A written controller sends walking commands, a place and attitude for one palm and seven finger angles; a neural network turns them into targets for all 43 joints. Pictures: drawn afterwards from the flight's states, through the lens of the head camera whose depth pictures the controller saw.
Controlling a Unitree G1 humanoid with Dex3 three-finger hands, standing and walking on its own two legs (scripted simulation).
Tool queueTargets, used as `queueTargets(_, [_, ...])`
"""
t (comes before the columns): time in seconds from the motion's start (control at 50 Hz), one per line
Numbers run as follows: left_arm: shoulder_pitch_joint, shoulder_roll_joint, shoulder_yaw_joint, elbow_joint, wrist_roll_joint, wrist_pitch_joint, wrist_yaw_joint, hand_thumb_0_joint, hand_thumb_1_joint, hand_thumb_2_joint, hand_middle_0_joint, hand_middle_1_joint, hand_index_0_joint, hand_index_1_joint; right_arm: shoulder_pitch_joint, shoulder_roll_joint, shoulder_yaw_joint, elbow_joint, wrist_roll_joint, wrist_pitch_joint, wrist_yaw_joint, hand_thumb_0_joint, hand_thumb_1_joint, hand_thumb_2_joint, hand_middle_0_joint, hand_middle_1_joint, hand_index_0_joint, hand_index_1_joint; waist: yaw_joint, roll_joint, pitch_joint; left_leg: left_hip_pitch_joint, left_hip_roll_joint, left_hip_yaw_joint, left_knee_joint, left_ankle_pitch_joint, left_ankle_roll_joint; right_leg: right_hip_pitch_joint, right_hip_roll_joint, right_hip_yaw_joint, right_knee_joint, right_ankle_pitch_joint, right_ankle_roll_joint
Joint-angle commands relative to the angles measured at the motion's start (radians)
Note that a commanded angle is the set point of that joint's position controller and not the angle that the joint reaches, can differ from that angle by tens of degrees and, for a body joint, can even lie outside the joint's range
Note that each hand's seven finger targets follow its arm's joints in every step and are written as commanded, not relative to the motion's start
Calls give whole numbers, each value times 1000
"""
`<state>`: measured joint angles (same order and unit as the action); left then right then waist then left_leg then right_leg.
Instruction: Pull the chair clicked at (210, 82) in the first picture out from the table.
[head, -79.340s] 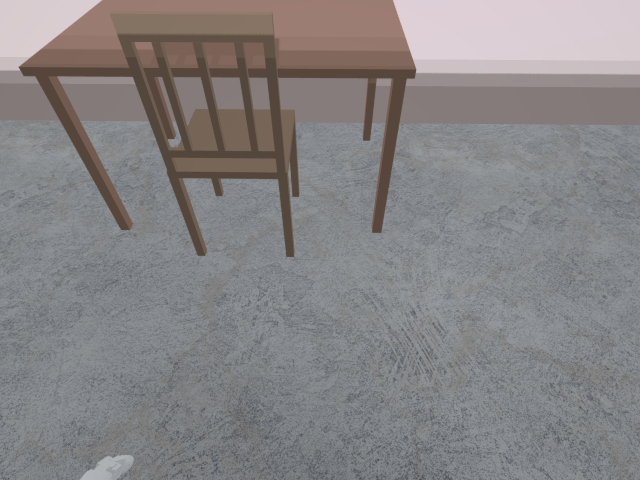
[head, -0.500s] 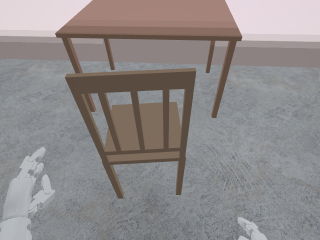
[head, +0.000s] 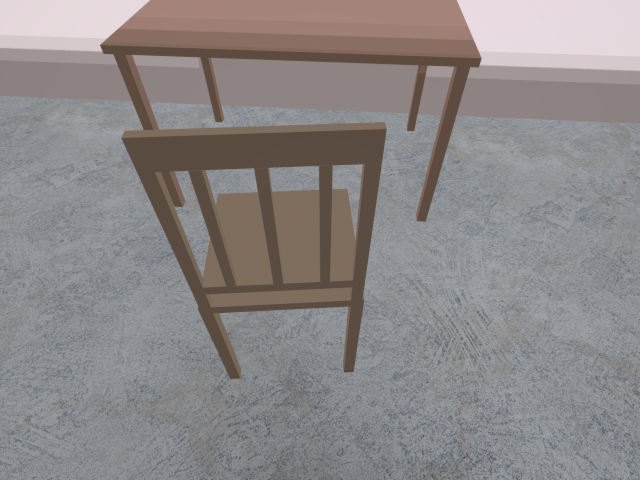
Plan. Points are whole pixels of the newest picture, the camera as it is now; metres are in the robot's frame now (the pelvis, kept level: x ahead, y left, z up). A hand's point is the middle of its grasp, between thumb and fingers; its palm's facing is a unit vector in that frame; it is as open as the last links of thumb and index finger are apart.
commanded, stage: let the arm hang, fingers relaxed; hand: left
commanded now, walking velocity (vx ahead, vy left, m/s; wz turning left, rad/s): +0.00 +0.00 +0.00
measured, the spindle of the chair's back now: (271, 232) +0.56 +0.13 -0.08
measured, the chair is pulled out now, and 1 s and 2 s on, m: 0.60 0.60 0.60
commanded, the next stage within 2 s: look to check the result in 0.52 s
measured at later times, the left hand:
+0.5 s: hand out of the picture -0.02 +0.13 -0.18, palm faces +0.03 -0.99 -0.14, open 7.4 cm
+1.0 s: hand out of the picture -0.01 +0.14 -0.17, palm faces +0.04 -0.99 -0.16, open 7.4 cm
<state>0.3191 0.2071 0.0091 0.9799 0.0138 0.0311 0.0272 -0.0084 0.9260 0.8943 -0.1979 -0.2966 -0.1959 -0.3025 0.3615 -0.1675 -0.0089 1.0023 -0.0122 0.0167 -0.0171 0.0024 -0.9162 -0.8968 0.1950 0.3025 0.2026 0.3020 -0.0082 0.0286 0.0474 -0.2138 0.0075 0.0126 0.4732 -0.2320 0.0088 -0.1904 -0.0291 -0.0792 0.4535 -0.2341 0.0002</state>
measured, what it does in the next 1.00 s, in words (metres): stands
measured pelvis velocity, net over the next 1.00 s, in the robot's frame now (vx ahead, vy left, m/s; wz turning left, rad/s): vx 0.00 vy -0.02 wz -0.01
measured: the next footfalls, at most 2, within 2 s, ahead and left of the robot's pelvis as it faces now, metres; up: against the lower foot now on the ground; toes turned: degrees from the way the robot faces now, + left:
none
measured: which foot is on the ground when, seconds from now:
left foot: down 0.00-1.00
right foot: down 0.00-1.00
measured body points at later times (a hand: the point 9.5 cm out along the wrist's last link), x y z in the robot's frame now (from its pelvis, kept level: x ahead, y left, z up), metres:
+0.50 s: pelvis +0.00 -0.02 +0.00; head +0.01 -0.02 +0.45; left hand -0.02 +0.18 -0.16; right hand -0.02 -0.22 -0.16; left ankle +0.02 +0.11 -0.74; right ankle +0.01 -0.12 -0.74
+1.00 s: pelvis +0.00 -0.02 +0.00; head +0.02 -0.02 +0.45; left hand -0.01 +0.19 -0.16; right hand -0.03 -0.22 -0.16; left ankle +0.02 +0.11 -0.74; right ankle +0.01 -0.12 -0.74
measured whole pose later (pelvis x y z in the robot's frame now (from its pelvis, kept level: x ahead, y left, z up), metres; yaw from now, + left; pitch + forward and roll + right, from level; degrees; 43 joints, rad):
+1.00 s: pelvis +0.00 -0.02 +0.00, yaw +0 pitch -2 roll +0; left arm 0.32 0.11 -0.01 1.08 0.01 0.00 0.04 0.01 0.91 0.89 -0.20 -0.30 -0.19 -0.30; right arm 0.35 -0.10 0.00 1.10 0.00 0.00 -0.04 0.00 -0.91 -0.90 0.19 0.30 0.20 0.30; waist 0.00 0.01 0.05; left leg -0.19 0.03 0.01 0.45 -0.23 -0.02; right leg -0.18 -0.01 -0.08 0.45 -0.24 -0.03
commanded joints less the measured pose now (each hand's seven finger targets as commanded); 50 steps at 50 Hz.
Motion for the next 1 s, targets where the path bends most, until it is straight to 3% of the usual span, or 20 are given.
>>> queueTargets(0.0, [37,63,5,-21,-5,-24,5,0,900,900,-200,-300,-200,-300,58,-85,-13,-19,-3,-23,-5,0,-900,-900,200,300,200,300,6,-74,40,-59,77,-99,-118,-56,41,-32,-77,105,-110,-66,-47])
queueTargets(0.02, [43,61,5,-14,-5,-26,6,0,900,900,-200,-300,-200,-300,66,-78,-13,-13,-3,-23,-6,0,-900,-900,200,300,200,300,6,-94,32,-48,77,-94,-113,-42,40,-35,-79,105,-111,-65,-47])
queueTargets(0.1, [63,56,0,13,-7,-28,10,0,900,900,-200,-300,-200,-300,79,-61,-8,17,-2,-21,-6,0,-900,-900,200,300,200,300,5,-66,43,-38,72,-81,-102,-35,36,-63,-81,116,-116,-89,-52])
queueTargets(0.26, [99,23,-4,57,-7,-33,16,0,900,900,-200,-300,-200,-300,83,-26,-2,56,3,-29,-15,0,-900,-900,200,300,200,300,10,7,57,-29,82,-78,-103,36,36,-60,-74,112,-101,-6,-53])
queueTargets(0.64, [97,-12,0,73,-6,-40,18,0,900,900,-200,-300,-200,-300,86,4,-6,78,4,-28,-22,0,-900,-900,200,300,200,300,7,-38,68,-19,80,-68,-86,84,29,-48,-75,104,-116,24,-57])
queueTargets(0.98, [93,-7,3,74,-8,-39,18,0,900,900,-200,-300,-200,-300,85,0,-6,84,4,-30,-25,0,-900,-900,200,300,200,300,8,-20,53,-5,85,-71,-93,99,29,-30,-77,101,-109,41,-55])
